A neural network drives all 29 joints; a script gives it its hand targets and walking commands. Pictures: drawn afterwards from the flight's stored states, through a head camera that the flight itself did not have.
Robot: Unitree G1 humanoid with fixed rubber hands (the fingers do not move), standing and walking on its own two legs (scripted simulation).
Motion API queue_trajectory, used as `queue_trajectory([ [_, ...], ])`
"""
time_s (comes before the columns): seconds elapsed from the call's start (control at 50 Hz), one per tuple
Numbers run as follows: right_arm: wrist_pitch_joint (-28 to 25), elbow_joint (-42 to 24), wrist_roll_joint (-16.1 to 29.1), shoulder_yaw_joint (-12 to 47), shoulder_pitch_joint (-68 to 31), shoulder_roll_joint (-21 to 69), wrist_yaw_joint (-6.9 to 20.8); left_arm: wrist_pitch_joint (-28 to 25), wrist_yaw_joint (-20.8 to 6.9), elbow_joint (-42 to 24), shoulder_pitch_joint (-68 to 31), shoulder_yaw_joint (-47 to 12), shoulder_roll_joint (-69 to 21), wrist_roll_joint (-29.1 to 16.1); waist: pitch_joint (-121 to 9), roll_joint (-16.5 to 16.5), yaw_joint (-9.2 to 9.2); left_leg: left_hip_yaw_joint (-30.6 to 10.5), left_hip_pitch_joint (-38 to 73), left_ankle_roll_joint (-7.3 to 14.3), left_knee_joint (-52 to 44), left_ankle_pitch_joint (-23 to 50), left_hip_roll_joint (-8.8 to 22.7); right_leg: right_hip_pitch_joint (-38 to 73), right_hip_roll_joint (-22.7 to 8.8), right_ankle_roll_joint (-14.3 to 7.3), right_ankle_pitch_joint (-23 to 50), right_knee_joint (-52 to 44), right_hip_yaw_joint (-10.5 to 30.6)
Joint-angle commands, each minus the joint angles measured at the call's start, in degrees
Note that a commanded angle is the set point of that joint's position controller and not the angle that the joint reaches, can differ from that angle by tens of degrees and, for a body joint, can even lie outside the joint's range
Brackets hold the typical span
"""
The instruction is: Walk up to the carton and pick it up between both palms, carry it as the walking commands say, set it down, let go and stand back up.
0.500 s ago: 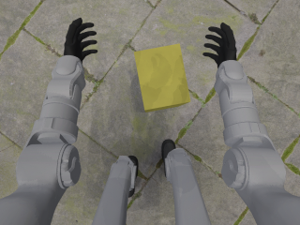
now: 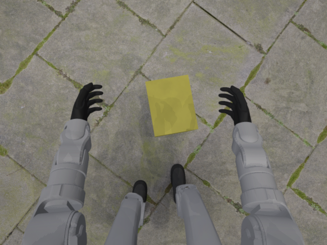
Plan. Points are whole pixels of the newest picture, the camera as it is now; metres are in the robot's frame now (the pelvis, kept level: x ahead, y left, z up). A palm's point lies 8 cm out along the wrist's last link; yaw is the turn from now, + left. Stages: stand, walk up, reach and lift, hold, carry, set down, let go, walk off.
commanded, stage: let go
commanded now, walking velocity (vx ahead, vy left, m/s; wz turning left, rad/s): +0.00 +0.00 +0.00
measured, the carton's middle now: (169, 110) +0.47 -0.06 -0.57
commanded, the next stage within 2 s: stand in 0.94 s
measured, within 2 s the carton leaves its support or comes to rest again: neither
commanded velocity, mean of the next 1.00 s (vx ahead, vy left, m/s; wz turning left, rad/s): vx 0.00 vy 0.00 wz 0.00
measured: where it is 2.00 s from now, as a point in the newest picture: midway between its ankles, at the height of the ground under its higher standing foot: (158, 199)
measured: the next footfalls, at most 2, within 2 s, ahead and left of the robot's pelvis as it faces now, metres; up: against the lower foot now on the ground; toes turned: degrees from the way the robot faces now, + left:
none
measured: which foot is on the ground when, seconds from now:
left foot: down 0.00-1.00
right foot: down 0.00-1.00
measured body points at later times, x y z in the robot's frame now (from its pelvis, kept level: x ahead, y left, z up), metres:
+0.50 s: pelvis +0.04 +0.01 +0.07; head +0.12 -0.01 +0.51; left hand +0.24 +0.23 -0.01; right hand +0.22 -0.23 -0.03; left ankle -0.01 +0.11 -0.67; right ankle +0.07 -0.10 -0.67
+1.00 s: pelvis +0.06 +0.01 +0.07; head +0.07 +0.00 +0.52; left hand +0.23 +0.25 -0.01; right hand +0.21 -0.24 -0.02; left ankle -0.01 +0.11 -0.67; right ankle +0.07 -0.10 -0.67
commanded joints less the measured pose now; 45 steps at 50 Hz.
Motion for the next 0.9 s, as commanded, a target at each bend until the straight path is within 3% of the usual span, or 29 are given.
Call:
queue_trajectory([
  [0.0,-1.1,-13.1,3.8,3.8,7.9,-5.7,2.0,-1.4,-1.0,-15.7,5.7,-2.4,6.5,-1.9,-60.9,2.6,0.75,2.0,14.9,-3.4,-6.5,27.4,1.9,72.3,-2.6,-0.4,44.7,5.5,3.7],
  [0.02,-1.4,-13.8,5.7,4.4,7.5,-5.9,2.7,-1.6,-1.3,-16.1,5.9,-3.5,5.6,-3.0,-57.0,3.2,0.73,1.3,16.4,-3.2,-7.2,27.8,2.6,68.6,-2.4,-0.4,42.6,4.5,3.5],
  [0.04,-1.5,-14.4,6.1,3.7,6.3,-7.4,2.8,-1.5,-1.7,-14.9,6.0,-2.2,6.2,-2.9,-53.5,1.5,0.60,1.5,16.6,-3.3,-7.5,23.7,2.8,67.9,-2.2,0.0,38.2,3.2,2.9],
  [0.06,-1.9,-12.3,5.6,3.8,11.7,-6.7,3.0,-1.7,-2.1,-12.6,11.3,-2.8,5.8,-2.6,-48.4,2.0,0.89,1.5,18.6,-3.3,-9.7,20.6,3.4,67.2,-2.1,0.1,33.6,0.9,2.5],
  [0.1,-2.6,-11.4,6.5,4.7,14.2,-6.4,3.7,-2.7,-3.0,-13.3,13.1,-3.8,6.5,-3.9,-42.6,1.1,1.39,1.1,19.1,-2.5,-11.8,18.1,3.9,67.2,-2.2,0.1,29.9,-0.7,2.6],
  [0.12,-3.2,-11.1,7.1,6.1,17.0,-5.6,4.1,-3.2,-3.3,-12.3,16.5,-4.0,5.9,-4.1,-39.8,2.4,2.48,1.1,21.8,-2.2,-12.4,16.5,4.1,67.3,-2.2,0.1,26.3,-1.8,2.3],
  [0.14,-3.6,-9.1,5.4,4.4,20.2,-7.4,3.9,-3.2,-3.4,-9.3,19.4,-3.9,6.4,-4.2,-35.5,1.1,1.70,1.1,23.6,-2.1,-13.1,14.5,4.5,65.9,-2.3,0.4,22.1,-3.9,1.9],
  [0.18,-4.2,-8.3,5.6,5.6,26.2,-7.3,3.8,-3.9,-4.0,-8.7,24.5,-4.2,7.1,-4.6,-29.6,1.3,2.25,1.0,27.2,-1.6,-15.4,12.8,4.6,67.4,-2.2,0.4,18.3,-6.7,1.9],
  [0.22,-4.9,-7.8,6.2,6.6,25.7,-6.9,4.0,-4.6,-4.3,-9.2,25.0,-4.7,7.4,-4.9,-20.6,1.0,2.77,0.5,30.2,-0.9,-17.7,7.7,4.8,64.8,-1.7,0.8,9.5,-9.6,0.5],
  [0.24,-5.2,-7.3,4.6,6.1,32.3,-7.8,3.6,-4.6,-4.5,-8.0,31.3,-5.5,6.8,-5.4,-21.5,-0.2,1.91,0.4,33.4,-1.3,-18.2,9.1,5.0,68.9,-1.6,0.8,10.2,-10.6,0.6],
  [0.3,-6.1,-7.7,5.1,6.1,33.4,-8.1,3.7,-5.8,-4.3,-9.5,32.9,-6.9,7.4,-6.2,-13.9,1.4,2.10,-0.5,36.7,-1.2,-21.4,9.7,6.1,69.3,-1.5,0.8,9.4,-12.3,-0.3],
  [0.32,-6.3,-9.2,5.1,6.0,34.6,-8.5,3.6,-5.8,-4.6,-10.8,35.2,-7.7,7.4,-6.9,-11.7,-0.2,1.57,-0.4,38.4,-1.2,-22.1,9.4,5.8,71.2,-1.4,1.0,9.0,-13.7,-0.2],
  [0.34,-6.3,-10.7,5.0,6.0,35.7,-8.8,3.6,-5.9,-4.5,-11.4,37.0,-8.4,7.8,-6.5,-10.6,1.0,1.46,-0.4,39.0,-1.1,-23.5,8.5,6.4,73.9,-1.1,1.0,9.4,-14.2,-0.4],
  [0.36,-6.5,-11.4,5.4,6.6,38.5,-8.7,3.9,-5.8,-4.3,-11.3,40.5,-8.5,8.0,-6.6,-9.8,-0.4,2.01,-0.5,41.4,-1.1,-24.4,10.3,6.2,75.1,-1.0,1.3,10.5,-15.1,-0.9],
  [0.38,-6.6,-12.5,5.4,6.4,41.0,-9.2,3.8,-5.9,-4.4,-14.3,41.0,-9.3,8.5,-6.9,-10.1,-0.2,0.77,-0.1,43.2,-0.9,-24.7,12.1,5.9,77.3,-0.9,1.2,12.4,-15.7,-0.7],
  [0.4,-6.4,-12.5,5.9,7.0,42.0,-9.2,4.0,-5.8,-4.2,-14.2,42.6,-9.3,8.7,-6.5,-6.4,1.2,1.49,-0.3,42.5,-0.8,-26.2,11.3,6.3,78.9,-0.7,1.4,12.1,-16.0,-0.8],
  [0.42,-6.3,-12.8,5.8,6.8,42.6,-10.0,4.2,-5.6,-4.3,-15.6,42.6,-9.2,8.8,-6.7,-5.1,0.3,1.37,-0.1,44.3,-0.8,-27.0,11.6,6.1,79.2,-0.9,1.5,11.9,-17.1,-0.8],
  [0.44,-6.1,-13.4,6.2,7.6,44.0,-10.2,4.4,-5.3,-4.2,-16.5,43.4,-9.3,9.5,-6.1,-4.5,2.5,1.33,0.0,45.7,-0.8,-27.1,12.2,5.9,80.4,-0.8,1.3,12.7,-17.5,-0.5],
  [0.48,-5.9,-15.4,6.4,7.3,46.0,-10.8,4.5,-5.1,-4.3,-17.6,45.1,-10.2,9.1,-6.9,-4.2,0.3,0.84,0.1,46.0,-0.7,-27.9,13.9,5.9,84.9,-0.7,1.5,16.0,-18.0,-0.2],
  [0.52,-4.9,-14.1,6.7,8.2,48.0,-11.0,4.8,-4.1,-4.4,-16.9,46.9,-10.1,9.9,-6.7,-1.2,1.5,1.60,0.1,47.4,-0.6,-29.1,15.1,6.2,85.3,-0.5,1.4,15.9,-18.9,-0.5],
  [0.6,-3.2,-14.4,7.4,9.3,47.0,-11.3,5.6,-2.1,-5.1,-18.2,46.3,-10.7,9.2,-6.6,2.9,4.0,2.07,0.8,48.4,-0.9,-30.1,10.4,6.2,85.8,-0.5,1.6,11.6,-19.9,-0.8],
  [0.64,-2.4,-15.1,7.2,9.1,46.5,-11.8,5.6,-1.0,-5.5,-18.0,45.4,-10.8,9.7,-7.0,3.2,0.8,1.41,1.4,49.6,-0.6,-29.0,9.8,5.7,85.9,-0.8,1.8,11.1,-19.8,-0.5],
  [0.7,-0.9,-14.4,7.3,9.5,47.2,-12.0,5.7,0.4,-5.5,-17.8,46.3,-10.9,9.2,-6.5,6.0,3.9,1.67,0.9,48.9,-0.3,-29.7,9.0,6.1,87.2,-0.6,1.9,10.4,-19.2,-0.4],
  [0.72,-0.4,-13.9,7.0,9.4,47.5,-11.7,5.5,0.8,-5.5,-17.8,45.2,-10.5,9.4,-6.5,6.3,2.4,1.11,0.9,49.4,-0.2,-29.7,7.9,6.0,87.2,-0.5,2.2,9.3,-19.4,-0.7],
  [0.76,0.4,-14.8,6.5,9.0,46.4,-12.2,5.6,2.1,-5.7,-16.7,47.1,-10.2,9.5,-6.0,7.2,1.3,2.16,1.1,49.7,-0.1,-29.4,8.7,5.7,87.4,-0.6,2.2,9.1,-19.7,-0.5],
  [0.8,0.8,-14.7,7.1,9.3,48.2,-12.2,5.6,2.3,-5.6,-17.0,47.3,-9.6,9.8,-5.5,6.4,2.7,1.55,0.9,51.8,0.1,-29.4,11.0,5.4,87.2,-0.1,2.2,10.5,-19.3,-0.6],
  [0.84,0.6,-15.9,6.9,9.2,48.2,-11.7,5.4,2.4,-5.2,-17.0,48.4,-8.7,10.6,-5.1,4.6,-0.2,2.00,0.6,51.8,0.4,-28.6,14.5,4.9,89.1,-0.3,2.7,14.8,-18.7,-0.4],
  [0.88,0.6,-15.1,6.8,9.0,48.7,-12.2,4.7,2.9,-4.6,-18.2,46.8,-9.4,10.6,-5.5,3.2,1.6,1.14,0.5,53.0,-0.5,-27.7,18.4,4.9,89.2,-0.3,2.3,17.9,-18.6,0.0],
])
